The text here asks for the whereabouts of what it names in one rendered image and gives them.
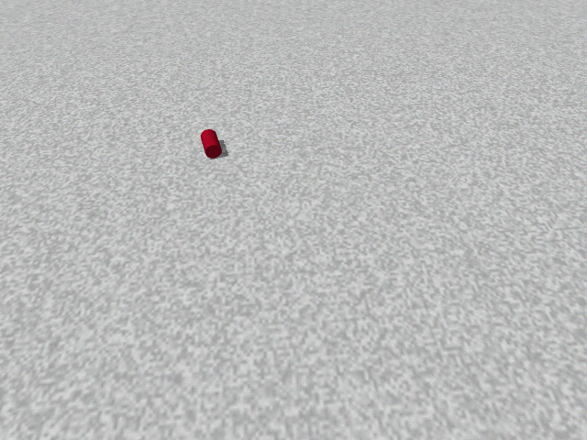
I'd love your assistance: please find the can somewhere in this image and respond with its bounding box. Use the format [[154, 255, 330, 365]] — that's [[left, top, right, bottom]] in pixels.
[[201, 129, 222, 159]]

